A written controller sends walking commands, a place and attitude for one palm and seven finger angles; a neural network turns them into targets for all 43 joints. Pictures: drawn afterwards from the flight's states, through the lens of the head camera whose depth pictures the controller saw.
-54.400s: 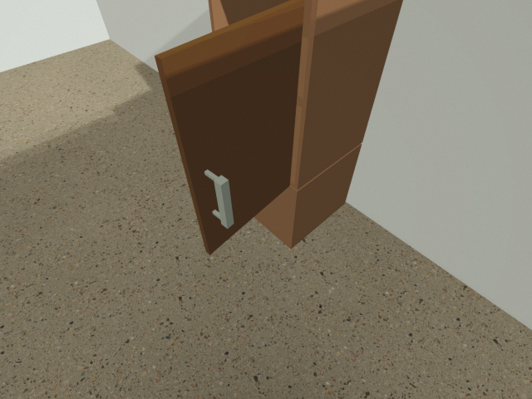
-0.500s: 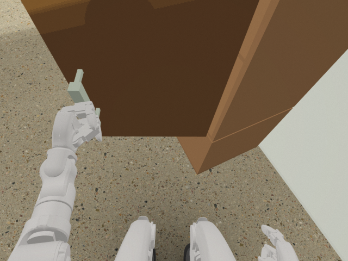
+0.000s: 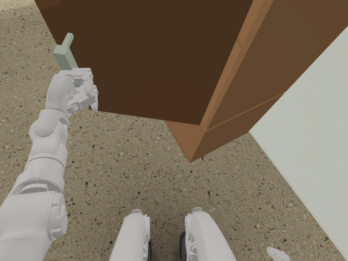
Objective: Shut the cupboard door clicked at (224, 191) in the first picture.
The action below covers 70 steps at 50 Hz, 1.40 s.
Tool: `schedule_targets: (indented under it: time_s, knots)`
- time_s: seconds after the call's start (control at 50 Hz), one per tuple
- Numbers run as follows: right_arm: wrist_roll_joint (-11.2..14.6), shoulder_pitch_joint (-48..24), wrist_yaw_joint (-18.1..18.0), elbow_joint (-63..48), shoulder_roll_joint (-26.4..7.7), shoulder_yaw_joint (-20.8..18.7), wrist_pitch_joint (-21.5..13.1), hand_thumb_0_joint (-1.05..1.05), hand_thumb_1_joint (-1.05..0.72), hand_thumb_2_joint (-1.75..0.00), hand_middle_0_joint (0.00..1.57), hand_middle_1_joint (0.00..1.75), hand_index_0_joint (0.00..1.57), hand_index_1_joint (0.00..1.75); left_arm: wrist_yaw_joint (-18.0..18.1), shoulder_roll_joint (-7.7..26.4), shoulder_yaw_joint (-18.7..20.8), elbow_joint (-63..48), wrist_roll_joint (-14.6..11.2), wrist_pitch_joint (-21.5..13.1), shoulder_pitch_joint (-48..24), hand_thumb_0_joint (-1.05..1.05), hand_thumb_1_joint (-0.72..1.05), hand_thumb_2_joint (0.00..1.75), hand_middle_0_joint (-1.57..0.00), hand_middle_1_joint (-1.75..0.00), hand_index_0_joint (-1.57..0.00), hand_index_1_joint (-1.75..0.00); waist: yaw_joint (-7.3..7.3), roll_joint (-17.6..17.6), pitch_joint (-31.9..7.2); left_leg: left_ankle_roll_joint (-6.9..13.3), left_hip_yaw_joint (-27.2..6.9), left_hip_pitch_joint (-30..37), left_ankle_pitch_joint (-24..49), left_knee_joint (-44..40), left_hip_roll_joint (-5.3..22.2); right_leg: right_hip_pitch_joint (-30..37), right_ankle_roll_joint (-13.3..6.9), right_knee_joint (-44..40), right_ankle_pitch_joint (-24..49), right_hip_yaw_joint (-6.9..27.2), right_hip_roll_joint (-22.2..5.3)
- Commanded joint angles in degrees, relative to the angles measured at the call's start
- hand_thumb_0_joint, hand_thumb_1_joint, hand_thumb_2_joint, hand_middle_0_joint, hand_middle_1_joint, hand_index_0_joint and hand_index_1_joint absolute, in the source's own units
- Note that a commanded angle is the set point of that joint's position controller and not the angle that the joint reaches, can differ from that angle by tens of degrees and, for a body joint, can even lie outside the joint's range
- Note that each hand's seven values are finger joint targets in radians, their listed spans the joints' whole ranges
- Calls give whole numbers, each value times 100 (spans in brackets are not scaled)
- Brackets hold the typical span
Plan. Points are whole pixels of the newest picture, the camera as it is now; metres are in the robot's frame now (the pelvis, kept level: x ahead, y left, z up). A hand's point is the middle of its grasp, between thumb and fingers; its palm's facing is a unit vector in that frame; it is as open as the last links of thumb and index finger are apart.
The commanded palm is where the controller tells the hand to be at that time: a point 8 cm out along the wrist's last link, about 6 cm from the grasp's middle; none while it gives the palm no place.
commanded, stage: push the door shut along its arc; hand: left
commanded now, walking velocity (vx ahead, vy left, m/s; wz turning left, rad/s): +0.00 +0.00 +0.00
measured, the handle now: (77, 70) +0.54 +0.22 +0.04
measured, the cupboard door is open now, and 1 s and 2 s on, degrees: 54 42 32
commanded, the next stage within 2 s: pull the fist back off the door in 1.14 s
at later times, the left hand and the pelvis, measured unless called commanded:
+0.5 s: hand (115, 73) +0.53 +0.13 +0.05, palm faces -0.28 -0.96 -0.04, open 3.1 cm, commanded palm +0.53 +0.17 +0.04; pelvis +0.00 +0.00 -0.01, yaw -2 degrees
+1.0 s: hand (123, 62) +0.56 +0.11 +0.05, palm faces -0.38 -0.93 -0.04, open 3.4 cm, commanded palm +0.59 +0.12 +0.04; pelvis -0.01 -0.01 -0.03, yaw -2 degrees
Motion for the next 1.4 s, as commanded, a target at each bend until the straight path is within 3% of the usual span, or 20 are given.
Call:
schedule_targets:
  time_s: [0.0,0.08,0.14,0.24,0.28,0.46,0.54,0.6,0.66,0.76,0.8,0.88,0.94,1.0,1.22,1.24,1.26,1.3,1.36,1.38]
  knots:
    - [-1,717,-53,-336,-1106,-396,-133,0,-90,-90,20,30,20,30,-28,1003,61,-1053,32,-379,-2830,0,90,90,-130,-150,-130,-150,-334,792,-2869,-206,-693,2723,1564,-1149,247,505,-177,-867,941,190,-4]
    - [-23,832,-32,-330,-1116,-371,-101,0,-90,-90,20,30,20,30,-26,1033,38,-870,94,-340,-3194,0,90,90,-130,-150,-130,-150,-471,709,-2846,-173,-744,2621,1520,-1096,251,435,-175,-829,897,168,28]
    - [-37,864,-7,-302,-1135,-373,-80,0,-90,-90,20,30,20,30,-66,1167,90,-874,148,-326,-3363,0,90,90,-130,-150,-130,-150,-456,940,-3048,-198,-755,2764,1623,-1063,265,398,-185,-823,938,176,19]
    - [-40,952,17,-321,-1113,-318,-22,0,-90,-90,20,30,20,30,-120,1286,162,-528,192,-166,-3558,0,90,90,-130,-150,-130,-150,-519,989,-2905,-167,-718,2541,1686,-995,265,412,-183,-812,963,177,43]
    - [-48,1007,19,-366,-1120,-313,-15,0,-90,-90,20,30,20,30,-123,1405,257,-591,198,-157,-3605,0,90,90,-130,-150,-130,-150,-526,899,-3087,-140,-684,2535,1859,-920,263,496,-186,-782,1072,200,66]
    - [-35,1120,11,-394,-1104,-212,40,0,-90,-90,20,30,20,30,-282,2001,564,-47,363,167,-3895,0,90,90,-130,-150,-130,-150,-645,654,-2822,-6,-447,1585,1651,-620,254,834,-137,-793,1101,333,119]
    - [-56,1193,-13,-415,-1118,-207,0,0,-90,-90,20,30,20,30,-441,2295,688,-241,377,212,-4127,0,90,90,-130,-150,-130,-150,-636,838,-3299,10,-421,1632,1890,-474,260,981,-132,-698,1338,379,130]
    - [-49,1210,-16,-394,-1126,-230,-32,0,-90,-90,20,30,20,30,-622,2199,548,-417,342,261,-4246,0,90,90,-130,-150,-130,-150,-665,1084,-3556,-7,-444,1913,2156,-400,280,851,-134,-634,1541,351,139]
    - [-36,1269,-53,-308,-1142,-209,-44,0,-90,-90,20,30,20,30,-708,2162,387,-227,372,476,-4628,0,90,90,-130,-150,-130,-150,-852,962,-3182,27,-458,1693,1867,-371,289,681,-117,-715,1304,348,158]
    - [-63,1375,-112,-174,-1177,-186,-148,0,-90,-90,20,30,20,30,-679,2075,191,-112,435,654,-5248,0,90,90,-130,-150,-130,-150,-1039,1081,-3202,32,-549,1810,1779,-278,313,265,-131,-670,1119,274,170]
    - [-90,1383,-118,-130,-1180,-198,-212,0,-90,-90,20,30,20,30,-697,1857,-23,-304,439,637,-5545,0,90,90,-130,-150,-130,-150,-1061,1473,-3414,-5,-624,2192,1983,-266,318,-1,-160,-602,1178,226,164]
    - [-131,1436,-113,-51,-1200,-213,-292,0,-90,-90,20,30,20,30,-714,1582,-227,-266,449,722,-5708,0,90,90,-130,-150,-130,-150,-1163,1638,-3428,-40,-749,2602,2156,-277,334,-417,-188,-552,1179,116,177]
    - [-135,1474,-134,-11,-1217,-183,-317,0,-90,-90,20,30,20,30,-693,1719,-165,-100,481,870,-5891,0,90,90,-130,-150,-130,-150,-1229,1426,-3291,-13,-718,2290,1925,-252,332,-311,-167,-577,1096,115,185]
    - [-154,1474,-136,20,-1210,-159,-374,0,-90,-90,20,30,20,30,-651,1636,-258,18,568,930,-6117,0,90,90,-130,-150,-130,-150,-1268,1657,-3231,-31,-757,2325,1863,-235,333,-564,-189,-509,1013,79,191]
    - [-248,1688,-135,179,-1239,-133,-521,0,-90,-90,20,30,20,30,-665,1658,-369,160,738,1117,-6746,0,90,90,-130,-150,-130,-150,-1507,1753,-3411,-10,-860,2398,1979,-83,359,-850,-184,-345,1074,-26,220]
    - [-393,2059,-67,-90,-1141,-43,-480,0,-90,-90,20,30,20,30,436,1949,848,109,352,1203,-6528,0,90,90,-130,-150,-130,-150,-1150,1739,-3453,-83,-983,2205,1852,-319,445,-721,-161,-310,1088,-46,167]
    - [-417,1926,40,-105,-1094,-48,-431,0,-90,-90,20,30,20,30,964,1548,574,380,498,1275,-6174,0,90,90,-130,-150,-130,-150,-1155,1747,-3331,-140,-1014,2154,1689,-417,472,-789,-135,-323,983,-53,159]
    - [-503,1947,183,-113,-1040,-95,-364,0,-90,-90,20,30,20,30,1572,1163,624,362,487,1273,-5956,0,90,90,-130,-150,-130,-150,-1157,1521,-3163,-172,-1041,2091,1595,-486,488,-804,-90,-340,929,-74,144]
    - [-669,2049,418,-179,-927,-174,-280,0,-90,-90,20,30,20,30,2698,949,646,-233,932,885,-5743,0,90,90,-130,-150,-130,-150,-964,1763,-3523,-242,-940,2333,1963,-535,461,-527,-63,-403,1084,-28,127]
    - [-720,2087,497,-170,-932,-223,-270,0,-90,-90,20,30,20,30,3022,1192,749,-564,1260,630,-5759,0,90,90,-130,-150,-130,-150,-897,1906,-3870,-295,-949,2603,2311,-458,482,-529,-72,-323,1200,-10,124]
